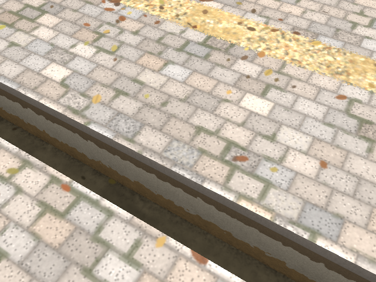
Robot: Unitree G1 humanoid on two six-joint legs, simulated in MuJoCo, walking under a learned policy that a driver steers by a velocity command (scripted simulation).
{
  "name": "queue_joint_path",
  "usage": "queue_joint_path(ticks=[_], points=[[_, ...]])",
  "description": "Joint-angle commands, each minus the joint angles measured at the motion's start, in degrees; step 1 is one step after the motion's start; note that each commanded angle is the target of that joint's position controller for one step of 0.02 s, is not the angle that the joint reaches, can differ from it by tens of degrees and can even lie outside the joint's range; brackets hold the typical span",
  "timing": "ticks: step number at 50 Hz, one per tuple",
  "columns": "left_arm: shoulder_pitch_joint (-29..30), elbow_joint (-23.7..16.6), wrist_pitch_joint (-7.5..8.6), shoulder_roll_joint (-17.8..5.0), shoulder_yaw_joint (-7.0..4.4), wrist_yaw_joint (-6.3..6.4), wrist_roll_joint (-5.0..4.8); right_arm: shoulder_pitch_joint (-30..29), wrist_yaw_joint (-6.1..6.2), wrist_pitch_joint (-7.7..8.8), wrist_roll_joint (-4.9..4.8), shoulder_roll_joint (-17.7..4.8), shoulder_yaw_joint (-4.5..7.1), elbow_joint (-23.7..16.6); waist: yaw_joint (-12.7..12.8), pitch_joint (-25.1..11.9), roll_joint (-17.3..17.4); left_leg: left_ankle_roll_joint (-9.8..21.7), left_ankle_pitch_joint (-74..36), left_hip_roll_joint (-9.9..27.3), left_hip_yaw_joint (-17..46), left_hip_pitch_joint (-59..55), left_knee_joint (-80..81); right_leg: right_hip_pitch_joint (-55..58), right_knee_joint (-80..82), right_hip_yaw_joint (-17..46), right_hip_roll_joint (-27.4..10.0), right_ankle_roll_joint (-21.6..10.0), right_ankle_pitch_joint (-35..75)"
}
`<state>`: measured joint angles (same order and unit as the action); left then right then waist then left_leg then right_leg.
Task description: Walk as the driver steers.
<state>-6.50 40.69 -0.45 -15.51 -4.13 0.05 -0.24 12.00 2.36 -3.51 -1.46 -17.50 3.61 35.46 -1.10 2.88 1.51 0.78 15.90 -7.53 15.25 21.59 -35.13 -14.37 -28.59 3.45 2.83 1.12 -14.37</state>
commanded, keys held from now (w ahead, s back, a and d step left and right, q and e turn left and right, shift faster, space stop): q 0.04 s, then no key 0.32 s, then w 0.38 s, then e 0.26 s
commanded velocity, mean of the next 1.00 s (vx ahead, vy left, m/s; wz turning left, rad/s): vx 0.16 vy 0.00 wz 0.10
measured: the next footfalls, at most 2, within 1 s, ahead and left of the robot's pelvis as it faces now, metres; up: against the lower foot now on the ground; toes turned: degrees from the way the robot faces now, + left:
left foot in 0.36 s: +0.00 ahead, +0.15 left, +0.00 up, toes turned +3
right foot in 0.78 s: +0.17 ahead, -0.10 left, +0.00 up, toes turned +6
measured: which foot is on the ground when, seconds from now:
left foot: up 0.00-0.34, down 0.36-0.78, up 0.80-1.00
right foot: down 0.00-0.38, up 0.40-0.76, down 0.78-1.00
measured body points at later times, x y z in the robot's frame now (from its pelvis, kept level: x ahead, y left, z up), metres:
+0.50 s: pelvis -0.01 +0.03 +0.01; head -0.01 +0.05 +0.46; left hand +0.07 +0.32 -0.11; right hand +0.13 -0.21 -0.09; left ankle -0.04 +0.14 -0.73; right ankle -0.03 -0.10 -0.69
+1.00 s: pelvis +0.12 -0.02 +0.02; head +0.15 -0.04 +0.46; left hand +0.18 +0.26 -0.09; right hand +0.27 -0.29 -0.10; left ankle +0.14 +0.14 -0.66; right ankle +0.13 -0.10 -0.73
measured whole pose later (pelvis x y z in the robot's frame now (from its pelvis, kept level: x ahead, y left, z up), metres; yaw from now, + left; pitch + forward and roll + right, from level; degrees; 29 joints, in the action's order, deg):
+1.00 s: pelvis +0.12 -0.02 +0.02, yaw +2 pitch +2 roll +2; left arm -17.7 42.1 0.4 -15.7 -1.6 -0.1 0.3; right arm 11.7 1.4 2.2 0.1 -18.4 2.0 40.1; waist 1.7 2.2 1.4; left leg -3.6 19.3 0.7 2.6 31.3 -56.6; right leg -13.4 -22.2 2.9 2.9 -3.8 -10.3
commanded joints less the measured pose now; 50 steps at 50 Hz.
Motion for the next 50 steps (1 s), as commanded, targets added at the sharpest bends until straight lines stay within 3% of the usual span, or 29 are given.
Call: queue_joint_path(ticks=[1, 2, 3, 5, 8, 12, 15, 17, 18, 19, 20, 21, 22, 23, 25, 28, 32, 35, 37, 38, 39, 40, 41, 42, 43, 44, 46, 48, 50], points=[[-1.8, -4.0, 0.7, -12.1, -3.01, -0.02, 3.12, 3.0, 0.44, 1.41, 0.71, -9.5, 3.27, -4.0, 0.1, -7.0, -16.8, -1.9, 23.5, -1.4, -3.3, 12.2, -23.1, 8.3, 10.8, 25.7, -27.3, -16.4, 29.5], [1.4, -5.3, 0.8, -9.3, -2.11, 0.32, 2.68, 3.8, 0.27, 1.46, 0.48, -12.6, 4.46, -2.4, -1.2, -6.1, -11.4, -3.4, 19.3, 1.4, -3.5, 12.5, -31.4, 7.0, 10.3, 20.8, -25.5, -16.4, 27.4], [3.8, -5.7, 0.81, -6.6, -1.32, 0.63, 1.99, 4.5, 0.37, 0.93, -0.03, -11.9, 4.49, -0.6, -1.5, -5.0, -7.8, -4.2, 15.7, 1.7, -3.9, 12.1, -34.5, 5.9, 9.3, 15.2, -21.2, -13.8, 23.7], [3.6, -5.2, 0.63, -5.5, -0.39, 1.3, 0.64, 4.6, 0.54, -0.24, 0.41, -8.1, 3.39, 0.1, -0.8, -3.5, -8.6, -5.5, 11.6, 1.3, -4.2, 13.1, -39.9, 5.7, 9.0, 10.3, -17.9, -12.9, 23.1], [0.6, -4.4, 0.02, -5.7, 0.01, 1.95, 1.14, 1.5, 0.31, -0.01, -0.13, -5.7, 2.01, -1.3, 1.3, -3.5, -10.3, -6.7, 9.7, 1.6, -6.9, 12.3, -33.1, 8.7, 9.5, 6.6, -16.1, -14.3, 23.2], [-0.2, -3.4, -1.03, -7.8, -0.27, 2.15, 0.22, -0.6, -0.38, 0.65, 0.94, -2.3, -0.29, -1.9, 2.9, -5.3, -12.2, -6.9, 11.5, 6.2, -11.4, 3.1, -11.8, 10.2, 8.0, 4.8, -16.3, -13.9, 22.7], [-2.8, -2.1, -2.01, -9.9, -0.78, 2.17, -0.84, 0.8, -1.2, 1.61, 0.46, -3.9, -0.25, -0.7, 3.6, -5.0, -13.7, -5.7, 6.9, 6.0, -15.6, -4.2, 1.4, 8.4, 6.6, 6.0, -16.4, -13.7, 22.8], [-4.2, -0.8, -1.86, -8.2, 0.0, 2.1, -1.72, 4.1, -1.47, 1.92, 1.09, -4.0, -0.31, 1.2, 1.3, -4.4, -11.0, -2.7, -7.8, 5.9, -15.6, -13.1, 16.9, 4.4, 4.8, 5.3, -15.3, -10.3, 20.1], [-6.1, -0.2, -1.02, -6.5, 0.66, 1.65, -0.6, 4.4, -1.18, 1.77, 1.45, -6.3, 0.0, 0.8, 1.7, -6.4, -6.9, -1.0, -16.4, 10.1, -9.7, -20.2, 16.4, 0.4, 2.9, 3.8, -13.4, -6.2, 12.9], [-7.6, -1.3, 0.06, -2.5, 1.92, 0.81, 1.64, 3.7, -0.69, 1.48, 2.21, -10.0, 0.57, 0.6, 4.8, -9.5, 6.9, 3.6, -22.0, 17.8, -1.1, -22.1, 12.4, -3.3, -2.1, -3.0, -7.3, -1.0, -3.6], [-2.8, -2.1, 0.42, -3.0, 2.11, 0.85, 1.65, 3.8, -1.1, 1.71, 2.02, -6.8, 0.05, 1.3, 1.5, -8.8, 8.5, 9.2, -2.9, 20.1, 1.7, -14.9, 15.6, -2.1, -3.9, -5.8, -4.6, 1.2, -10.8], [0.4, -2.6, 0.83, -5.9, 1.23, 0.78, 0.53, 4.9, -1.39, 2.03, 1.99, -7.9, 0.41, 1.5, -1.0, -4.2, 7.3, 11.0, 15.9, 19.7, 4.9, -14.2, 20.1, -7.1, -8.5, -7.8, -2.7, 1.7, -11.2], [3.5, -3.3, 1.19, -6.6, 0.82, 0.75, -0.48, 7.4, -1.25, 2.47, 2.27, -9.6, 0.94, 2.7, -3.4, -0.1, 8.9, 12.2, 25.1, 21.4, 9.4, -14.2, 24.0, -13.8, -14.5, -7.0, -2.5, 1.3, -14.0], [4.5, -3.8, 1.39, -7.7, 0.2, 0.71, -1.24, 9.1, -1.01, 3.32, 2.3, -10.4, 1.08, 3.4, -4.5, 3.1, 10.9, 13.7, 25.9, 24.0, 13.8, -15.3, 26.4, -20.7, -22.0, -4.0, -4.1, 0.5, -17.5], [0.9, -3.0, 2.28, -7.8, -0.46, -0.08, -2.2, 9.3, -0.63, 4.95, 1.38, -7.7, 0.33, 4.1, -2.5, 3.9, 9.7, 13.9, 22.5, 24.3, 13.9, -19.1, 26.0, -27.9, -28.2, -0.3, -6.8, -1.5, -13.9], [0.9, -2.7, 3.73, -6.0, -0.09, -1.32, -1.17, 8.3, -0.76, 5.85, 1.04, -5.6, -0.24, 4.0, -2.2, 1.8, 6.0, 12.3, 13.9, 21.5, 7.5, -20.7, 27.0, -26.3, -23.3, -1.8, -7.2, -2.1, -5.5], [1.9, -2.9, 4.15, -3.5, 1.31, -2.02, -0.73, 8.0, -1.85, 6.17, 0.96, -7.5, 0.28, 4.2, -2.5, 0.6, 6.5, 11.8, 4.9, 18.8, -0.3, -13.6, 26.1, -13.5, -10.2, -4.7, -5.3, -1.4, 0.0], [1.1, -3.4, 3.97, -5.6, 1.27, -2.06, -1.21, 8.4, -2.59, 6.0, 0.15, -9.3, 0.88, 4.5, -1.4, 1.6, 6.1, 12.0, 7.0, 20.4, 0.7, -9.0, 25.1, -7.4, -5.7, -4.7, -4.8, -2.0, 2.6], [-3.8, -1.8, 4.11, -6.5, 0.9, -2.0, -0.99, 8.1, -2.82, 5.8, 0.04, -9.0, 0.79, 4.8, 1.5, 1.0, 5.3, 10.4, 8.9, 19.8, 0.0, -5.3, 21.7, 0.1, -2.9, -5.7, -3.8, -3.0, 3.5], [-8.1, -0.3, 4.03, -7.1, 0.45, -1.77, -0.85, 8.1, -2.67, 5.74, 0.58, -7.8, 0.44, 5.1, 3.3, 0.2, 4.5, 8.8, 7.7, 18.3, -1.9, -3.8, 17.1, 4.2, -2.4, -6.3, -2.9, -3.6, 2.4], [-12.3, 0.7, 4.18, -8.2, -0.05, -1.32, -0.77, 8.4, -2.43, 5.77, 1.49, -5.7, -0.29, 5.3, 5.4, -1.8, 2.6, 6.6, 2.2, 15.3, -5.5, -2.1, 7.8, 9.5, -0.1, -4.5, -4.1, -4.6, 2.4], [-15.8, 0.8, 4.23, -14.0, -1.27, -0.76, 0.48, 8.7, -2.11, 6.65, 2.38, -2.1, -1.25, 3.4, 5.4, -5.8, -10.2, 1.3, 3.1, 8.1, -13.0, 5.7, -11.9, 17.1, 5.3, 12.4, -15.1, -9.0, 8.3], [-18.3, 0.7, 4.11, -18.6, -2.21, -1.19, 1.09, 11.0, -1.48, 7.87, 1.65, -2.9, -1.05, 1.5, 4.6, -10.5, -21.8, -2.6, 18.3, 3.2, -12.7, 16.1, -27.6, 22.7, 14.2, 35.8, -24.3, -17.7, 7.2], [-14.7, -0.3, 4.05, -14.6, -1.01, -1.3, 0.37, 10.9, -1.39, 8.25, 0.53, -6.6, -0.23, 2.4, 3.3, -8.2, -15.0, -3.4, 18.0, 6.5, -10.0, 20.7, -34.3, 21.5, 14.5, 36.1, -24.7, -18.6, 7.1], [-12.5, -0.9, 3.68, -11.5, -0.24, -1.07, 0.14, 7.9, -1.48, 8.07, 0.34, -8.1, 0.08, 2.7, 3.2, -5.2, -10.1, -3.1, 14.3, 8.6, -10.7, 21.4, -35.6, 17.7, 12.5, 27.8, -22.6, -17.6, 11.9], [-10.5, -1.6, 3.34, -10.2, 0.09, -0.93, 0.48, 6.0, -1.31, 7.81, 0.91, -7.5, -0.01, 2.9, 2.7, -4.2, -6.3, -3.0, 10.9, 9.7, -11.5, 20.2, -34.2, 14.5, 11.7, 21.8, -19.3, -16.3, 17.7], [-8.8, -2.3, 2.45, -9.7, 0.12, -0.52, 0.62, 5.0, -1.06, 6.82, 1.9, -6.1, -0.08, 2.5, 1.0, -4.1, -7.1, -3.5, 5.5, 10.7, -11.0, 15.1, -28.2, 9.0, 11.9, 14.5, -15.3, -14.8, 31.1], [-8.7, -2.9, 1.73, -10.4, -0.31, 0.14, 0.72, 4.9, -0.79, 6.17, 1.63, -5.2, -0.29, 2.6, 0.3, -6.0, -7.8, -4.7, 3.1, 8.8, -12.0, 11.3, -23.1, 7.1, 10.6, 10.6, -13.1, -15.1, 41.6], [-9.7, -2.9, 0.5, -10.9, -0.63, 0.91, 0.31, 2.0, -0.59, 5.39, 1.59, -3.7, -0.93, 1.9, 0.7, -6.5, -7.2, -5.1, -0.5, 7.4, -11.9, 9.9, -15.6, 6.1, 9.5, 9.4, -12.0, -14.6, 41.2]])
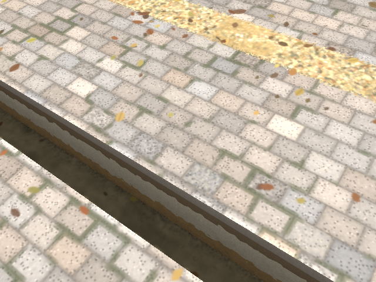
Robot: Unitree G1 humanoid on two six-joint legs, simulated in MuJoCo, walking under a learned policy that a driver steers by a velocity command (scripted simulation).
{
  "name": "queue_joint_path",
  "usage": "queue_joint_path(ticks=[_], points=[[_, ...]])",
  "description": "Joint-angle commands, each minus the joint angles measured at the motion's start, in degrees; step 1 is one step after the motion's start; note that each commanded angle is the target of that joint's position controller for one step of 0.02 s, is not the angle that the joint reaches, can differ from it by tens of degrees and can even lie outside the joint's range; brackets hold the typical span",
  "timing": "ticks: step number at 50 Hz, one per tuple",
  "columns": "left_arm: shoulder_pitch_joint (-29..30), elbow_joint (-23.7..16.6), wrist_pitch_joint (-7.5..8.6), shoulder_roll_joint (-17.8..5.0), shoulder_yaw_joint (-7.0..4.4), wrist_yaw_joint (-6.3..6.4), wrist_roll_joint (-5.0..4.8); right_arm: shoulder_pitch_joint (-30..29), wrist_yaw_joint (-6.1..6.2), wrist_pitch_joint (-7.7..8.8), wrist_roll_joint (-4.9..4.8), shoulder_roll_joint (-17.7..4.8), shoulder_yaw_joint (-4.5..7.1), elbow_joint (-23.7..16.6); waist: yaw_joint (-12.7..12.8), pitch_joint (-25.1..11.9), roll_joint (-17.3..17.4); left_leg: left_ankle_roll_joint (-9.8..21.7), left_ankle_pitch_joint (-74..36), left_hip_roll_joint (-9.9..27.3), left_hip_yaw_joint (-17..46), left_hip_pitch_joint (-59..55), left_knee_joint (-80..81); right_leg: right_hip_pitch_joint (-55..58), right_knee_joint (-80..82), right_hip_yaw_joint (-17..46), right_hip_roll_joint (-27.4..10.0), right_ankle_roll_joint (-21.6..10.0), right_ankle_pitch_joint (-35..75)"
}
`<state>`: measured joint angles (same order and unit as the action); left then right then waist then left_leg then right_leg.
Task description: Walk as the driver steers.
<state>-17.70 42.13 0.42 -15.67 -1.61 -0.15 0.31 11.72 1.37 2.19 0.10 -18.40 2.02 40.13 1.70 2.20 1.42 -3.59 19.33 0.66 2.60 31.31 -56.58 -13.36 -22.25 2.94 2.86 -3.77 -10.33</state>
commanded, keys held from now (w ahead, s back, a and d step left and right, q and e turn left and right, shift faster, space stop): e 0.80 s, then w+e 0.20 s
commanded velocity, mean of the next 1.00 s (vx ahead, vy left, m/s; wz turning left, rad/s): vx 0.07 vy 0.00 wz -0.55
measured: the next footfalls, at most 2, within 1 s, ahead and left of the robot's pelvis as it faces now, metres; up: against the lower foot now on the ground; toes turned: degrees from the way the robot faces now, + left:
left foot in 0.24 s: +0.18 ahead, +0.12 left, +0.00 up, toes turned -15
right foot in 0.66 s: +0.05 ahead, -0.12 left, +0.00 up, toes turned -25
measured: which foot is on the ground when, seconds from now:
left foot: up 0.00-0.22, down 0.24-0.66, up 0.68-1.00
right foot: down 0.00-0.24, up 0.26-0.64, down 0.66-1.00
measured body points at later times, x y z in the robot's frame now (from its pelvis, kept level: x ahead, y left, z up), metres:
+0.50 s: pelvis +0.07 +0.03 -0.01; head +0.12 +0.02 +0.44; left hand +0.27 +0.28 -0.11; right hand +0.15 -0.28 -0.10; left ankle +0.15 +0.13 -0.75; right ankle +0.02 -0.11 -0.68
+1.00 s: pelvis +0.06 -0.03 +0.00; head +0.06 -0.08 +0.45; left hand +0.31 +0.17 -0.07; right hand +0.06 -0.37 -0.10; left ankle +0.20 +0.11 -0.69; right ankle +0.02 -0.11 -0.75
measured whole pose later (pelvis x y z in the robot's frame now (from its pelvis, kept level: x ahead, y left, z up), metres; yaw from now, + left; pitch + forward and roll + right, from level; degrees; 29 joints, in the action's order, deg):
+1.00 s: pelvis +0.06 -0.03 +0.00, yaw -35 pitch +1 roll +4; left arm -17.3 37.2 -1.0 -18.0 -2.3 2.4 -0.8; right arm 5.4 0.4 0.8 -0.8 -20.1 5.7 39.4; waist 2.3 2.2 1.9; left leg -4.5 13.1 -0.8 5.9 26.1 -45.6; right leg -11.7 -22.4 10.0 2.7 -3.6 -10.8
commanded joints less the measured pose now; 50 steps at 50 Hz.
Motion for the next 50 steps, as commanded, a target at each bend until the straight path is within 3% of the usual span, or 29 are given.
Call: queue_joint_path(ticks=[1, 4, 7, 8, 11, 12, 13, 14, 15, 16, 17, 20, 22, 24, 29, 32, 33, 34, 35, 36, 37, 38, 39, 40, 41, 43, 45, 50], points=[[1.0, -4.1, -1.03, -11.4, -3.43, 1.61, -0.53, 0.6, 0.34, -0.52, 0.14, -2.3, 0.43, -3.0, -1.8, -6.3, -7.0, -0.8, -6.0, -1.3, 1.2, -1.1, 9.5, 4.7, 2.5, 10.4, -11.9, -9.3, 35.9], [0.5, -4.5, -3.12, -12.3, -3.75, 3.13, -1.1, -3.4, -0.28, -1.29, -0.53, -3.0, 0.67, -4.5, -1.0, -6.6, -7.9, -1.2, -10.0, -2.6, 2.3, -4.2, 15.2, 3.0, 2.2, 13.6, -12.2, -8.3, 28.0], [0.3, -5.0, -4.07, -12.4, -3.94, 3.51, -1.39, -6.6, -1.13, -1.09, -0.58, -3.5, 0.9, -5.7, -0.2, -4.5, -8.0, -1.1, -9.0, -3.7, 2.9, -6.9, 19.9, 1.2, 1.6, 17.7, -11.6, -8.1, 17.8], [0.9, -5.4, -4.34, -12.8, -4.07, 3.56, -1.1, -7.0, -1.2, -0.9, -0.27, -4.5, 1.31, -6.0, -0.4, -3.6, -8.7, -0.9, -8.3, -3.5, 4.0, -7.6, 23.1, 1.9, 1.1, 20.2, -11.5, -7.8, 15.4], [3.5, -6.7, -4.47, -11.5, -3.6, 3.89, -1.96, -3.1, -1.05, 0.38, 0.35, -5.1, 2.19, -5.2, -2.9, -4.8, -8.5, 1.4, -16.8, -1.7, 3.2, -16.9, 35.6, 1.9, -3.9, 22.8, -8.7, -4.7, 10.4], [2.0, -7.2, -3.86, -9.2, -2.85, 3.48, -1.18, -1.1, -0.71, 0.56, 1.04, -7.8, 2.93, -5.6, -2.4, -8.1, -4.3, 4.6, -22.9, 6.5, 8.6, -25.3, 34.4, -2.6, -10.1, 20.5, -6.3, -2.7, 0.6], [-1.8, -7.8, -3.4, -5.9, -2.09, 3.08, -0.83, -2.3, -0.64, -0.13, 1.98, -11.1, 3.77, -5.7, 0.9, -8.3, 10.2, 12.3, -35.4, 16.2, 20.1, -31.6, 35.3, -12.8, -21.2, 10.9, 2.2, 0.7, -19.6], [-2.7, -7.7, -2.98, -8.6, -2.61, 2.86, -0.96, -0.8, -0.82, -0.61, 2.11, -8.8, 3.71, -5.7, -0.6, -9.1, 14.6, 18.2, -34.8, 22.2, 29.0, -31.9, 37.5, -18.5, -34.1, 6.5, 3.3, 3.4, -30.2], [-3.2, -6.5, -2.88, -12.3, -3.89, 2.5, -1.32, -1.9, -0.86, -0.72, 1.29, -6.1, 3.02, -6.6, -0.7, -8.1, 9.2, 18.7, -33.9, 21.0, 25.2, -30.5, 36.8, -20.0, -42.3, 7.2, 0.9, 5.3, -27.2], [-2.2, -5.7, -3.31, -13.0, -4.44, 2.44, -1.49, -4.2, -0.93, -0.9, 1.19, -4.5, 2.61, -7.3, 0.0, -7.2, 5.7, 17.1, -33.9, 17.9, 19.3, -28.4, 35.9, -19.9, -46.1, 6.6, 0.0, 6.6, -24.0], [-2.2, -5.4, -4.06, -12.8, -4.7, 2.55, -1.5, -6.2, -1.08, -1.16, 0.78, -3.9, 2.51, -7.6, 0.5, -6.0, 4.6, 15.9, -32.8, 15.8, 14.8, -26.4, 35.9, -19.6, -47.0, 6.1, -0.8, 7.7, -21.7], [-0.5, -6.5, -5.22, -9.5, -4.0, 2.08, -1.85, -7.4, -1.04, -1.95, 1.13, -4.7, 3.04, -6.8, 0.6, -5.0, 7.2, 15.9, -32.5, 12.5, 7.1, -22.0, 37.3, -16.0, -44.0, 1.6, -1.5, 9.3, -17.5], [1.0, -7.6, -5.56, -8.3, -3.5, 1.95, -1.87, -6.4, -0.77, -2.39, 1.13, -5.1, 3.44, -6.2, -0.5, -5.4, 8.3, 17.0, -30.4, 13.6, 6.1, -23.4, 37.7, -15.5, -39.4, 0.5, -2.5, 9.4, -16.9], [3.6, -8.9, -5.64, -7.3, -2.95, 1.38, -1.47, -6.7, -0.89, -2.89, 0.36, -6.1, 3.97, -6.0, -1.5, -5.9, 7.7, 17.1, -28.6, 14.8, 5.2, -24.1, 37.4, -13.8, -33.6, -0.4, -4.1, 8.6, -16.2], [4.8, -10.0, -5.61, -8.0, -2.83, 0.06, -1.26, -6.6, -1.01, -3.39, -0.7, -8.2, 4.88, -5.0, -2.5, -7.0, 8.6, 16.0, -23.8, 16.9, 3.2, -24.1, 36.6, -7.8, -21.9, -3.7, -5.1, 6.2, -14.1], [0.5, -8.5, -5.56, -7.8, -3.4, -0.6, -0.86, -8.0, -0.87, -3.84, -2.07, -8.1, 4.89, -4.2, 0.3, -7.1, 7.2, 11.4, -18.4, 15.4, -0.3, -20.8, 31.1, 1.0, -7.2, -6.8, -2.7, 2.5, -4.6], [-0.5, -8.4, -5.48, -9.3, -4.08, -0.29, -0.45, -5.9, -0.95, -3.78, -2.25, -6.5, 4.55, -3.0, 0.5, -6.0, 3.1, 7.3, -11.7, 13.0, -3.6, -15.4, 25.6, 6.1, -2.2, -3.2, -3.5, 0.4, 0.8], [-1.7, -9.5, -4.96, -15.4, -5.68, 0.59, -0.55, -5.2, -1.14, -3.66, 0.16, -3.1, 3.62, -3.7, -0.4, -4.9, -12.1, 0.9, 6.7, 5.9, -10.0, -1.6, 9.3, 13.3, 2.1, 16.2, -16.9, -4.5, 16.3], [-1.9, -10.3, -3.43, -21.0, -6.69, 0.02, 1.4, -12.7, -0.49, -3.05, 0.57, -3.6, 3.66, -8.3, 2.8, -4.6, -19.2, -0.4, 19.7, -1.7, -3.1, 7.3, -1.7, 7.5, 5.7, 32.0, -25.9, -15.7, 16.2], [0.1, -10.9, -1.99, -17.5, -5.72, -0.1, 2.2, -14.3, -0.01, -2.94, -0.15, -6.2, 4.47, -8.2, 3.0, -4.4, -12.8, -0.6, 17.2, -0.1, 1.6, 8.6, -9.1, 7.9, 6.0, 27.8, -23.8, -15.6, 13.6], [2.8, -10.6, -1.27, -14.9, -4.88, 0.16, 1.74, -12.6, 0.16, -3.2, -0.41, -6.7, 4.9, -7.5, 0.9, -3.7, -10.6, -0.3, 12.3, 0.6, 2.5, 8.7, -11.4, 7.4, 4.1, 22.2, -20.8, -12.4, 15.0], [5.0, -10.9, -1.03, -13.2, -4.43, 0.45, 0.44, -10.2, 0.67, -3.62, -0.04, -6.6, 5.13, -5.7, -0.5, -4.0, -7.2, -0.6, 8.4, 1.0, 2.9, 7.9, -11.4, 7.8, 2.9, 19.2, -18.0, -9.7, 15.9], [6.7, -11.0, -1.06, -12.4, -4.11, 0.92, -0.8, -8.6, 0.96, -3.79, 0.39, -6.8, 5.23, -5.1, -1.1, -4.4, -8.0, -1.1, 5.6, 1.0, 3.3, 7.4, -10.9, 8.7, 2.2, 17.7, -17.0, -8.5, 19.7], [6.3, -10.9, -1.29, -11.7, -3.63, 1.3, -1.03, -8.1, 0.85, -3.76, 0.23, -6.3, 5.14, -5.0, -1.3, -5.4, -8.8, -1.7, 3.6, 0.3, 2.8, 5.3, -12.1, 8.4, 1.9, 16.6, -15.7, -8.2, 23.1], [4.9, -10.3, -1.49, -11.2, -3.42, 1.61, -0.97, -7.5, 0.62, -3.7, -0.18, -5.9, 5.04, -5.0, -1.2, -7.0, -8.4, -1.9, 1.0, -0.2, 2.5, 4.5, -11.9, 9.6, 2.7, 16.6, -14.9, -8.4, 18.3], [2.0, -9.2, -1.48, -11.6, -3.47, 2.38, -1.15, -8.3, 0.37, -3.05, -0.89, -6.1, 4.92, -5.2, 0.3, -6.8, -8.7, -1.7, -3.9, -0.4, 2.7, 6.1, -6.1, 12.0, 6.3, 19.0, -13.7, -8.3, -3.9], [0.2, -8.5, -1.3, -12.6, -3.68, 2.76, -1.08, -11.2, -0.12, -1.97, -1.12, -6.2, 4.81, -6.3, 1.6, -3.3, -10.1, -1.3, -6.1, -0.4, 3.8, 8.9, 2.2, 13.4, 9.4, 23.5, -14.0, -8.5, -16.9], [-0.9, -7.3, -0.42, -14.5, -4.34, 2.9, -1.3, -13.1, -1.56, 1.07, -0.99, -5.7, 4.29, -6.0, 2.7, -0.6, -11.3, -0.6, -6.9, -1.1, 4.0, 3.1, 17.3, 9.6, 9.5, 24.9, -12.6, -8.3, -18.3]])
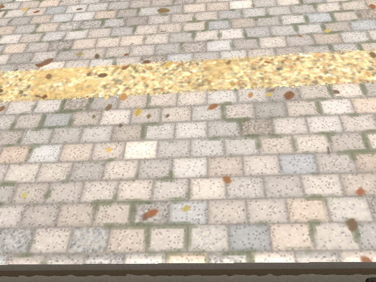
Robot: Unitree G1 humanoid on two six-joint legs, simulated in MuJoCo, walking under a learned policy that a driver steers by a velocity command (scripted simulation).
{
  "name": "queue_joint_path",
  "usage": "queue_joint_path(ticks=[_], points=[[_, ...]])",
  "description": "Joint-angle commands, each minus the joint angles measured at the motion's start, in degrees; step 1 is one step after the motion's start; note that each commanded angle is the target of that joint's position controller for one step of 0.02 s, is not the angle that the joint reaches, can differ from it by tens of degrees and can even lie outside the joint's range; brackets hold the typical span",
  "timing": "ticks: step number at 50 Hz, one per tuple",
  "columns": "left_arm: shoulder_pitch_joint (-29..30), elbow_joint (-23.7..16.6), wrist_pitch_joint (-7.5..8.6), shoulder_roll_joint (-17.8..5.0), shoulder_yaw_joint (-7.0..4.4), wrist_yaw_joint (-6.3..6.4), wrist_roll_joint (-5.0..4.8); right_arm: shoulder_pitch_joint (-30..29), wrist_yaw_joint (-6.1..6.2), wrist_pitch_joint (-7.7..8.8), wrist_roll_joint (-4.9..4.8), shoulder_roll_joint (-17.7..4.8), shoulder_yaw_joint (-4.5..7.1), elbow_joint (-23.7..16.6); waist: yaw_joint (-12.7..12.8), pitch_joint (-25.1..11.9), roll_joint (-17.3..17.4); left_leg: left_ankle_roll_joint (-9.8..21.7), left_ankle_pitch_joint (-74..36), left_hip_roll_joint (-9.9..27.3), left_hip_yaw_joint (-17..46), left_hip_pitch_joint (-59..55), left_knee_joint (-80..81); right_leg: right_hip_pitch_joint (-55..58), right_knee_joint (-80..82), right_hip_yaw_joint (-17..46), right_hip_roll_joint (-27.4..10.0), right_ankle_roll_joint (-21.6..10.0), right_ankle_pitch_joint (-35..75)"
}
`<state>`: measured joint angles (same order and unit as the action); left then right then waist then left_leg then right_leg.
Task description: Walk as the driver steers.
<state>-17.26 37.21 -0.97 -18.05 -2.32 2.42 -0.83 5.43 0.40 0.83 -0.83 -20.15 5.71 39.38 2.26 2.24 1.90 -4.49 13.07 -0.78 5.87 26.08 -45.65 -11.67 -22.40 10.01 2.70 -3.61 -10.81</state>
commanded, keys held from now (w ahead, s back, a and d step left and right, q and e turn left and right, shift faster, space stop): w+e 0.24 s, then w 0.76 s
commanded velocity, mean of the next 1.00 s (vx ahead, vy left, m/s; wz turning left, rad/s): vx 0.45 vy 0.00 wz -0.28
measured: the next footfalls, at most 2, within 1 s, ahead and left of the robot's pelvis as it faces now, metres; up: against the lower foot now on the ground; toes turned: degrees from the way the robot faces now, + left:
left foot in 0.20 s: +0.13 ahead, +0.15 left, +0.00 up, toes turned -13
right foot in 0.62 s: +0.21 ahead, -0.15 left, +0.00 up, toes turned -17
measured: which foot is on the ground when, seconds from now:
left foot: up 0.00-0.18, down 0.20-0.66, up 0.68-1.00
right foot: down 0.00-0.20, up 0.22-0.60, down 0.62-1.00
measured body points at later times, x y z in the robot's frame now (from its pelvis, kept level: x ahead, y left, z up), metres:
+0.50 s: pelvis +0.15 +0.03 -0.01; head +0.17 +0.04 +0.44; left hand +0.37 +0.25 -0.11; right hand +0.08 -0.25 -0.13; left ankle +0.09 +0.16 -0.75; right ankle +0.19 -0.16 -0.68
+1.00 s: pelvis +0.48 -0.05 -0.06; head +0.51 -0.07 +0.39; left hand +0.46 +0.23 -0.17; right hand +0.69 -0.31 -0.11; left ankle +0.74 -0.01 -0.74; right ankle +0.18 -0.14 -0.75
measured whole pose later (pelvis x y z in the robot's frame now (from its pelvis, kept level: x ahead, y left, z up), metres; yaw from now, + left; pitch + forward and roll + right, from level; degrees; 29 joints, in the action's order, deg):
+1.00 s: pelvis +0.48 -0.05 -0.06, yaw -15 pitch +3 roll -1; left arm -34.8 49.6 5.6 -13.9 -3.2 1.4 -1.6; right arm -3.6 -3.9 6.2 -0.3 -14.1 -0.3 37.5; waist 4.0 0.7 2.7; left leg 5.6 -0.3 0.7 -1.7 42.2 -33.9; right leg 14.8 -15.2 -3.2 -4.3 2.2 -30.2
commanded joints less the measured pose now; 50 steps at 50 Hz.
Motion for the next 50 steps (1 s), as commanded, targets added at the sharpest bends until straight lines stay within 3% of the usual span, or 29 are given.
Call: queue_joint_path(ticks=[1, 6, 9, 11, 12, 14, 17, 23, 25, 26, 28, 29, 30, 31, 32, 33, 34, 35, 36, 37, 39, 40, 42, 43, 44, 45, 47, 49, 50], points=[[-0.8, -2.4, 0.55, -13.1, -3.78, 0.66, 0.54, -7.1, -1.08, 3.04, 1.16, -3.4, 0.38, -5.7, 1.8, -1.5, -11.9, 1.4, -1.8, -1.0, 0.5, 4.5, 7.3, 4.5, 9.4, 17.8, -11.5, -8.0, -15.1], [0.1, -2.5, -0.68, -12.5, -3.26, 0.0, 0.07, -3.3, -1.95, 4.08, 0.48, -3.0, -0.05, -6.2, 0.5, -1.5, -11.8, 2.7, 0.7, -2.1, -0.5, -6.3, 13.3, -3.3, 6.9, 20.8, -9.5, -8.4, -16.1], [1.6, -2.8, -0.97, -9.6, -2.36, -0.24, 0.34, 4.2, -1.47, 4.57, 0.1, -3.7, 0.63, -4.4, -4.0, -2.9, -8.9, 4.7, -4.3, 0.1, -1.7, -22.2, 23.0, -11.3, 1.0, 20.2, -6.4, -5.0, -18.5], [-1.8, -3.9, -0.49, -3.3, -0.5, -1.03, 0.26, 13.4, -0.68, 3.78, 2.17, -8.0, 1.0, -3.2, -5.4, -8.5, 6.1, 11.9, 13.2, 16.7, 17.2, -36.7, 28.0, -25.5, -25.7, 5.3, 2.6, 1.7, -24.6], [1.7, -6.8, 0.58, -7.1, -1.56, -0.91, -0.88, 14.1, -1.23, 3.67, 2.46, -11.1, 2.2, -1.6, -5.7, -2.3, 11.2, 17.3, 26.0, 23.4, 31.3, -30.4, 33.3, -35.1, -33.5, 1.6, 0.7, 2.5, -22.6], [1.1, -4.2, 0.81, -10.7, -3.05, -0.53, -0.38, 9.9, -0.61, 3.88, 0.99, -6.1, 0.52, -2.0, -3.4, 2.7, 7.1, 15.7, 21.9, 19.8, 24.3, -23.4, 35.2, -33.3, -39.4, 1.0, -3.3, 3.3, -14.3], [2.2, -3.7, 1.12, -6.4, -2.38, -1.42, -0.35, 9.8, -0.28, 4.4, 0.23, -3.4, -0.9, -0.2, -3.0, 4.4, 6.1, 16.0, 11.5, 14.9, 14.5, -21.4, 38.4, -33.1, -40.0, 0.9, -5.7, 2.2, -6.5], [3.8, -4.2, 2.35, -2.9, -0.87, -2.5, 1.24, 13.5, -0.48, 3.4, 0.13, -5.0, -1.39, 3.5, -3.8, -0.7, 3.2, 18.7, -18.7, 11.5, 0.0, -21.0, 36.8, -26.5, -34.0, -6.8, -7.2, 4.6, 5.0], [3.7, -4.4, 2.84, -2.3, -1.02, -3.43, 1.25, 17.2, -1.0, 3.86, 1.06, -5.1, -1.65, 5.2, -4.2, -3.4, 3.9, 19.3, -24.2, 14.5, 0.4, -21.6, 33.4, -22.3, -37.6, -7.2, -8.1, 3.7, 10.3], [4.7, -4.7, 3.44, -2.6, -0.78, -3.86, 0.5, 17.2, -0.82, 4.04, 0.22, -5.1, -1.56, 5.5, -3.9, -2.4, 2.6, 19.2, -22.8, 14.5, 0.0, -24.0, 32.2, -25.9, -37.4, -7.3, -8.8, 3.5, 10.2], [1.5, -2.8, 4.31, -4.3, -1.81, -3.83, -0.55, 14.9, -1.0, 4.3, 0.68, -4.3, -2.17, 4.1, -1.4, -4.1, 4.0, 18.8, -26.3, 12.5, -2.5, -18.6, 27.3, -16.0, -39.8, -14.0, -6.1, 2.2, 9.8], [4.9, -4.8, 4.99, -2.7, -1.08, -4.24, -0.31, 15.6, -0.8, 3.73, -0.89, -4.7, -2.04, 5.0, -2.3, -1.5, 5.3, 16.8, -29.0, 12.3, -2.6, -18.7, 24.0, -17.0, -34.2, -12.8, -6.1, 0.4, 5.3], [3.5, -4.3, 5.56, -2.4, -1.23, -4.52, 0.31, 14.6, -0.66, 3.62, -1.01, -4.9, -2.12, 4.6, -0.8, -2.6, 4.8, 16.1, -37.0, 11.4, -4.0, -17.3, 18.3, -10.6, -30.1, -15.5, -3.2, -0.7, 2.6], [-3.2, -2.5, 6.03, -3.9, -2.32, -4.47, 0.15, 13.6, -0.77, 3.73, -0.28, -5.6, -2.18, 4.6, 3.0, -5.7, 5.8, 16.1, -46.2, 11.3, -4.0, -13.7, 8.3, 0.2, -28.4, -17.6, -0.2, -1.8, -0.1], [-17.2, 1.6, 7.0, -4.8, -3.03, -4.44, 0.6, 5.7, -0.39, 4.33, -0.79, -7.5, -1.62, 2.7, 11.4, -10.6, 4.4, 14.9, -46.6, 10.9, -4.3, -4.3, -8.8, 16.3, -19.6, -17.7, 0.3, -2.4, 2.6], [-26.5, 5.5, 7.13, -9.6, -4.32, -4.36, 0.54, 0.5, -0.51, 5.66, -0.05, -4.2, -2.3, -0.6, 15.4, -8.6, -8.9, 10.8, -12.4, 4.2, -5.7, 12.5, -33.0, 26.5, -12.0, -11.6, -6.1, -6.5, 11.7], [-21.3, 3.6, 7.14, -10.1, -2.87, -4.43, -0.7, 5.2, -1.57, 7.2, 0.12, 0.7, -3.7, -1.3, 7.5, -6.4, -14.6, 11.6, 18.5, -1.0, 0.3, 24.4, -43.2, 23.3, -7.5, 8.3, -16.5, -10.8, 14.0], [-16.6, 2.5, 5.98, -6.6, -1.9, -4.57, -2.42, 8.0, -2.09, 6.97, -1.94, -0.2, -3.16, -0.1, 3.3, -3.6, -6.0, 13.1, 17.1, 0.0, 3.0, 28.3, -41.2, 21.0, -6.0, 9.8, -18.9, -10.8, 22.8], [-18.1, 4.4, 5.56, -11.7, -3.67, -5.15, -1.94, 8.4, -2.31, 7.04, -4.37, 1.7, -3.65, -1.8, 0.4, -4.4, -10.0, 12.8, 17.4, -0.7, 3.8, 32.5, -38.5, 16.7, 1.3, 27.1, -25.1, -18.0, -2.7], [-16.6, 5.1, 6.25, -8.1, -2.51, -5.48, -3.04, 6.5, -2.54, 6.19, -5.51, 2.3, -4.01, -1.4, -0.7, 3.1, -3.9, 11.5, 19.5, 2.7, 3.8, 35.7, -35.9, 11.3, 2.9, 29.0, -25.9, -19.5, -12.4], [-11.5, 5.5, 7.44, -2.4, -1.12, -4.64, -1.92, 1.0, -3.67, 4.74, -5.09, 2.5, -4.04, -1.1, -1.7, 9.8, -1.2, 10.2, 16.0, 6.9, 3.6, 41.5, -31.3, 5.6, 3.0, 25.6, -26.8, -18.3, -19.3], [-11.4, 5.5, 8.53, -1.3, -0.59, -3.66, -0.9, -4.3, -3.85, 4.75, -5.43, -2.6, -2.16, -2.3, -1.2, 12.3, -2.9, 10.2, 10.0, 7.9, 5.4, 45.4, -24.4, 7.2, 2.0, 21.9, -24.0, -13.4, -19.8], [-7.2, 5.0, 8.48, -4.7, -1.6, 0.06, -0.4, -9.6, -4.64, 3.6, -3.01, -1.0, -2.98, -3.9, -2.3, 15.5, -11.6, 7.5, -1.6, 7.2, 0.3, 36.3, -14.1, -3.3, 9.3, 13.3, -20.2, -10.2, -25.2], [-4.5, 5.4, 7.7, -5.2, -1.66, 0.35, -0.44, -9.2, -4.55, 2.97, -3.68, 1.1, -3.91, -3.9, -4.9, 13.4, -9.8, 6.8, -6.4, 5.8, -0.2, 25.2, -8.1, -12.0, 12.1, 7.9, -17.0, -9.5, -24.5], [-2.8, 3.2, 6.4, -8.0, -2.8, 0.91, -1.83, -5.8, -4.56, 3.1, -0.87, 4.6, -6.11, -4.2, -6.3, 9.3, -4.2, 8.2, -17.3, 1.8, -6.9, 1.3, 0.1, -25.4, 18.2, -3.0, -12.6, -7.2, -20.0], [-3.8, 3.8, 8.25, -8.1, -2.96, 0.66, -2.68, -8.8, -4.68, 3.81, 0.27, 6.1, -6.62, -3.1, -4.8, 8.9, -2.3, 9.0, -20.2, 0.5, -10.9, -9.2, -0.2, -28.7, 23.3, -4.7, -13.6, -7.4, -16.2], [-6.1, 6.3, 9.97, -6.8, -3.17, -0.05, -2.42, -13.6, -3.8, 5.88, 0.58, 3.3, -5.22, -4.9, -3.7, 11.4, -2.2, 10.9, -21.1, 1.5, -9.4, -1.4, 7.7, -11.7, 25.1, -10.2, -13.1, -5.4, -2.3], [-12.1, 8.8, 7.2, -7.1, -4.03, -0.63, -0.22, -12.5, -4.23, 6.72, 1.65, 1.0, -4.04, -6.2, -4.6, 2.8, -8.2, 9.8, -12.9, -1.7, -10.9, -0.1, 14.9, 10.0, 13.3, -14.0, -12.0, -2.5, 26.7], [-15.0, 10.1, 5.81, -7.4, -4.05, -1.72, 0.64, -5.4, -3.93, 6.87, 0.64, -1.6, -2.55, -4.3, -7.4, -1.4, -10.5, 10.6, -12.1, -4.7, -13.1, -9.2, 15.9, 11.4, 3.0, -15.3, -11.9, -2.1, 38.1]])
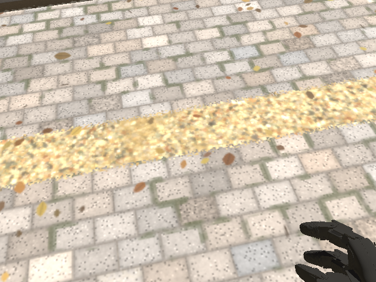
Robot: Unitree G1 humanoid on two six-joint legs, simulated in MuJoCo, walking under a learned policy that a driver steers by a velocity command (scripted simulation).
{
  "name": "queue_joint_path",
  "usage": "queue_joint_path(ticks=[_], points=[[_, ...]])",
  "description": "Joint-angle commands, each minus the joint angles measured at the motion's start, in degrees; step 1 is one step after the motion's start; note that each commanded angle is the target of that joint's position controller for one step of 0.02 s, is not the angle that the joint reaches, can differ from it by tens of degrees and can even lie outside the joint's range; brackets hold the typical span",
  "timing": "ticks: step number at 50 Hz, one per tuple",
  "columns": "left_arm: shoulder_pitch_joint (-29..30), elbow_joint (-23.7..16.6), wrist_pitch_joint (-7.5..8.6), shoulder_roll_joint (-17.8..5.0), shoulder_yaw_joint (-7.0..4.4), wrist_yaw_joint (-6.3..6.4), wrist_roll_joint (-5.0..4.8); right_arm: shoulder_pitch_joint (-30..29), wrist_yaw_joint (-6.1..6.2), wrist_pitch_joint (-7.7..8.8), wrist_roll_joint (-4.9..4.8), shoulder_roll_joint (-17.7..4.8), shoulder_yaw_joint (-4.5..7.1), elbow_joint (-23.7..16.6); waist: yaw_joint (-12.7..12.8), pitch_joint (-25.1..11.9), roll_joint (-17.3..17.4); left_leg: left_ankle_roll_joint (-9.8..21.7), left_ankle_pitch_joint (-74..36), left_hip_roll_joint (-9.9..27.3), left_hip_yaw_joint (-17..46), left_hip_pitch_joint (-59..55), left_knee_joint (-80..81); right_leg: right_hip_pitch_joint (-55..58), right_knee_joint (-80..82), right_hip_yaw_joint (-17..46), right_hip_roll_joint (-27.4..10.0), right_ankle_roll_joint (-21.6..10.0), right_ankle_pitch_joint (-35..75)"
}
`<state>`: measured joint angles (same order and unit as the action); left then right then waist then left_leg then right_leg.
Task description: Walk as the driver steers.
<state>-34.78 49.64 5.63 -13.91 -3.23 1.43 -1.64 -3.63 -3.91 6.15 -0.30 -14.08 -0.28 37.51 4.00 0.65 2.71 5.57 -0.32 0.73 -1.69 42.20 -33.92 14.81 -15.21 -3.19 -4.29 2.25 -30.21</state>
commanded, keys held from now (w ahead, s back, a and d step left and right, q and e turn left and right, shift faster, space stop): w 0.04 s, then no key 0.86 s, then q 0.10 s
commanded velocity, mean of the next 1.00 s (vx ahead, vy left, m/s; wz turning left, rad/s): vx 0.14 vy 0.00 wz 0.01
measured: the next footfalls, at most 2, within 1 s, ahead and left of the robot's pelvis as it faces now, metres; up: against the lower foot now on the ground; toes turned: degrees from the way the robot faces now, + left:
left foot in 0.02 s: +0.29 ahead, +0.10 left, +0.00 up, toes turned +1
right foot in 0.54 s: +0.40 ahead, -0.07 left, +0.00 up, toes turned +1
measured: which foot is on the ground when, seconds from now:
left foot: up 0.00-0.00, down 0.02-1.00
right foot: down 0.00-0.04, up 0.06-0.52, down 0.54-1.00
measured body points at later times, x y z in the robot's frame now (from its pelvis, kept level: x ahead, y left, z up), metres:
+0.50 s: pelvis +0.26 +0.05 +0.05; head +0.28 +0.05 +0.50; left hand +0.42 +0.28 -0.07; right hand +0.33 -0.20 -0.09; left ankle +0.25 +0.10 -0.69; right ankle +0.37 -0.08 -0.68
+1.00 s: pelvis +0.31 +0.03 +0.04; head +0.33 +0.03 +0.49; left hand +0.44 +0.30 -0.08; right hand +0.40 -0.25 -0.09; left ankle +0.25 +0.10 -0.69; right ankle +0.36 -0.07 -0.69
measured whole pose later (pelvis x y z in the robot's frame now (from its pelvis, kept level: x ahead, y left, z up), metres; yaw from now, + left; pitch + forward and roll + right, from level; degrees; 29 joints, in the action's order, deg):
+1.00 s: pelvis +0.31 +0.03 +0.04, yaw +2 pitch -1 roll +0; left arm -2.5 58.2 0.6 -16.3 -0.5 1.8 0.4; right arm 8.2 -0.4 -2.1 0.3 -17.0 -0.6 57.6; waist -1.1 3.5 0.1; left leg 4.1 18.1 -4.0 -0.1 4.7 -23.7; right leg -15.5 -25.2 -1.2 1.3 -1.8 -8.8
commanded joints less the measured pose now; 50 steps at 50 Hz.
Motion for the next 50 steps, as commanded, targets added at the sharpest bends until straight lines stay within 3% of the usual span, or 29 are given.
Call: queue_joint_path(ticks=[1, 2, 3, 4, 5, 6, 7, 8, 9, 10, 11, 12, 13, 15, 16, 19, 23, 25, 26, 27, 28, 29, 30, 31, 32, 34, 40, 45, 50], points=[[3.5, -2.6, -1.33, -12.3, -3.43, -1.1, 1.85, 13.4, 0.92, 0.49, 0.23, -9.5, 4.62, 1.3, -13.5, -6.2, -12.1, 1.5, 1.3, -4.3, -2.1, -38.3, 2.1, -19.0, -15.0, -1.6, -5.5, -7.3, 62.9], [7.5, -7.7, -1.07, -11.4, -3.14, -1.77, 2.24, 26.9, 2.56, -1.16, 1.84, -12.2, 5.71, 4.2, -17.4, -17.7, -8.9, 1.3, -13.1, 4.7, 11.3, -63.4, -3.6, -35.4, -32.6, 0.7, -2.0, -5.0, 54.7], [0.8, -8.9, 0.01, -0.1, 0.6, -2.78, 0.41, 34.8, 2.72, -0.83, 4.53, -17.3, 6.77, 8.0, -11.5, -31.1, 6.8, 9.5, -9.3, 19.4, 40.1, -79.9, 4.6, -50.6, -54.3, 9.8, 7.5, -2.2, 0.5], [3.0, -8.0, 0.65, -3.2, 0.59, -3.51, -1.37, 31.1, 2.86, -0.87, 6.76, -12.6, 5.55, 5.4, -11.6, -33.1, 1.7, 10.4, -7.0, 17.4, 42.7, -74.6, 9.8, -49.9, -58.3, 16.9, 7.0, -3.5, 1.8], [6.4, -7.7, 0.76, -4.3, 0.66, -3.3, -1.66, 25.3, 2.37, -1.06, 5.37, -8.3, 4.55, 4.5, -9.2, -24.9, 0.3, 11.3, -10.4, 15.9, 34.2, -67.6, 10.2, -52.0, -57.6, 14.1, 4.4, -4.1, 3.1], [8.4, -8.0, 1.41, -4.9, 1.33, -3.05, -0.46, 20.2, 1.89, -0.55, 4.38, -5.6, 3.92, 3.2, -6.9, -19.2, -1.0, 11.5, -18.7, 14.1, 27.0, -58.0, 11.1, -51.8, -57.7, 10.9, 2.2, -4.0, 3.9], [11.5, -7.4, 1.99, -9.0, -0.22, -3.13, 0.62, 18.5, 2.08, 0.97, 2.71, -4.8, 3.81, 3.1, -5.8, -14.6, -4.7, 8.1, -24.4, 11.3, 20.0, -46.5, 12.7, -46.8, -53.3, 11.7, 0.2, -5.3, 11.8], [12.2, -5.8, 0.92, -8.7, -0.62, -2.6, 1.02, 20.0, 2.25, 1.69, 2.84, -5.9, 4.3, 4.9, -4.2, -12.9, -1.1, 8.2, -26.8, 10.2, 18.5, -39.0, 14.9, -41.7, -60.9, 11.2, 0.7, -4.3, 11.5], [9.3, -4.5, -0.68, -7.5, -0.74, -1.79, 0.24, 19.0, 2.3, 1.49, 1.57, -5.0, 4.07, 6.2, -2.3, -11.2, 0.5, 8.7, -21.6, 9.5, 15.0, -37.0, 17.5, -42.9, -61.7, 10.1, 0.5, -3.9, 10.3], [7.9, -3.0, -1.98, -7.3, -0.85, -1.18, 0.72, 18.2, 2.4, 1.07, 0.6, -5.6, 4.28, 6.9, -1.5, -8.9, 3.5, 10.3, -18.0, 11.5, 17.4, -33.0, 18.6, -44.4, -71.6, 9.4, 1.3, -3.4, 8.4], [8.3, -4.6, -2.44, -6.1, -0.02, -1.01, 0.95, 15.2, 2.41, 0.61, 0.37, -4.6, 3.64, 7.3, 1.8, -6.2, 2.4, 9.6, -11.4, 10.2, 14.7, -26.3, 17.7, -45.7, -67.9, 11.8, -0.4, -3.5, 13.9], [12.3, -6.3, -3.01, -5.3, 0.77, -0.8, 0.59, 13.8, 2.34, -0.64, 0.71, -3.5, 2.96, 6.4, 1.0, -2.8, 2.9, 10.7, -9.1, 8.1, 11.5, -23.7, 19.9, -49.1, -60.4, 8.6, 0.5, -2.5, 13.3], [16.7, -7.9, -3.36, -2.1, 2.12, -0.29, 1.42, 13.8, 2.9, -1.22, 1.24, -1.3, 2.25, 6.8, 0.4, -2.1, 3.3, 11.0, -12.5, 8.8, 10.5, -22.3, 20.4, -47.8, -51.5, 8.4, -0.5, -1.2, 10.1], [20.6, -7.3, -2.79, -3.3, 2.33, -0.92, 3.64, 13.9, 3.2, 0.19, 2.66, -3.1, 1.87, 5.7, -2.6, -6.3, 0.3, 11.1, -26.4, 10.2, 9.1, -24.6, 21.5, -41.6, -42.3, 6.8, -0.5, -2.2, 18.1], [21.6, -6.9, -2.42, -3.7, 2.18, -1.01, 3.56, 14.2, 3.18, 0.59, 2.88, -4.8, 2.18, 6.2, -3.2, -7.2, -0.7, 10.4, -27.0, 10.0, 7.7, -26.9, 21.3, -40.5, -37.1, 7.1, -1.1, -2.9, 21.8], [24.9, -6.0, -3.08, -4.9, 1.65, -1.48, 3.23, 16.9, 3.55, -0.09, 1.35, -7.7, 2.34, 9.0, -5.7, -5.9, -0.3, 7.0, -27.1, 9.4, 6.6, -31.6, 20.5, -37.3, -27.7, 4.8, 1.1, -3.7, 26.6], [30.3, -4.7, -3.51, -5.9, 1.3, -1.35, 1.76, 17.6, 3.54, -2.08, 1.58, -8.0, 1.88, 11.6, -7.1, -1.7, 1.1, 5.0, -18.9, 9.4, 8.4, -36.3, 20.3, -36.5, -18.5, 5.0, 1.5, -4.3, 24.9], [30.3, -3.5, -3.31, -5.5, 1.46, -1.23, 1.89, 15.8, 3.82, -2.83, 1.52, -7.4, 1.37, 12.1, -5.7, -1.4, -0.2, 4.5, -16.3, 8.7, 8.7, -37.5, 18.2, -32.3, -10.3, 4.4, 2.0, -4.7, 26.8], [28.7, -2.4, -3.09, -5.6, 1.57, -1.2, 2.28, 17.2, 3.52, -2.95, 1.14, -7.0, 1.16, 13.1, -5.0, -2.3, -1.2, 3.3, -14.1, 6.9, 8.1, -37.7, 17.0, -27.6, -5.7, 5.0, 1.3, -5.1, 33.9], [28.5, -2.1, -3.06, -8.1, 0.93, -0.7, 2.57, 17.7, 3.46, -3.22, 1.35, -6.6, 0.94, 13.0, -5.1, -3.1, -3.5, 2.3, -12.6, 5.1, 7.3, -35.2, 14.5, -22.0, -6.8, 7.8, -1.5, -5.7, 46.0], [29.4, -2.3, -3.52, -10.1, 0.97, -0.24, 2.26, 21.4, 3.35, -3.21, 1.88, -6.4, 0.82, 13.6, -8.1, -5.8, -6.9, 0.1, -5.0, 2.6, 7.0, -30.5, 14.4, -15.2, -10.9, 10.0, -4.0, -8.1, 54.5], [30.0, -1.4, -4.02, -7.4, 1.49, -0.22, 1.63, 22.2, 3.27, -3.51, 1.54, -4.7, 0.19, 14.3, -8.3, -7.0, -8.8, -1.2, -0.6, 2.2, 6.9, -30.6, 16.9, -15.1, -12.3, 9.7, -3.4, -9.2, 50.4], [31.3, -0.9, -4.34, -5.5, 1.75, -0.49, 0.87, 19.2, 3.34, -4.11, 1.74, -4.8, -0.11, 14.3, -6.8, -4.7, -7.5, -1.5, -1.7, 1.5, 6.5, -32.7, 18.5, -18.6, -11.5, 8.9, -1.2, -8.1, 44.0], [31.0, -0.2, -4.48, -5.1, 1.91, -0.82, 1.53, 17.4, 3.47, -4.75, 1.2, -6.5, 0.21, 14.8, -5.2, -2.8, -5.3, -0.8, -1.9, 1.2, 5.6, -31.7, 16.5, -19.6, -9.7, 8.7, -0.3, -7.2, 41.5], [31.6, -0.2, -4.25, -6.0, 2.01, -0.92, 2.45, 16.3, 3.62, -5.52, 0.47, -7.3, 0.32, 15.0, -5.3, -2.7, -4.7, -0.5, -3.4, 1.1, 5.5, -32.1, 15.7, -19.7, -9.6, 9.0, -0.3, -7.2, 42.9], [31.7, 1.5, -3.58, -7.8, 1.66, -0.85, 2.19, 15.9, 3.63, -6.59, 0.91, -8.2, 0.43, 15.4, -5.5, -4.1, -4.9, -0.5, -5.2, 1.5, 5.6, -34.4, 15.4, -19.7, -9.9, 8.6, -0.1, -7.5, 45.1], [32.4, 4.6, -3.56, -8.7, 1.87, -0.54, 1.83, 14.1, 3.17, -7.47, 1.08, -8.3, 0.43, 17.5, -4.9, -5.4, -3.2, -0.5, -7.7, 2.0, 5.3, -36.4, 14.5, -19.4, -10.0, 8.2, 0.2, -8.0, 47.0], [33.4, 6.3, -3.62, -9.3, 1.77, -0.65, 1.85, 13.4, 3.85, -7.97, 1.1, -8.6, 0.44, 19.3, -4.7, -5.1, -2.3, -0.5, -4.4, 1.9, 5.1, -36.3, 14.5, -20.3, -9.4, 8.0, 0.2, -8.2, 44.2], [33.5, 5.6, -5.24, -11.6, 0.68, 1.67, 2.07, 11.1, 3.64, -7.62, 0.24, -11.9, 1.69, 16.7, -4.7, -3.6, -1.9, 1.6, -3.2, 2.8, 9.1, -29.2, 11.4, -20.0, -12.9, 5.8, 1.3, -7.5, 38.8]])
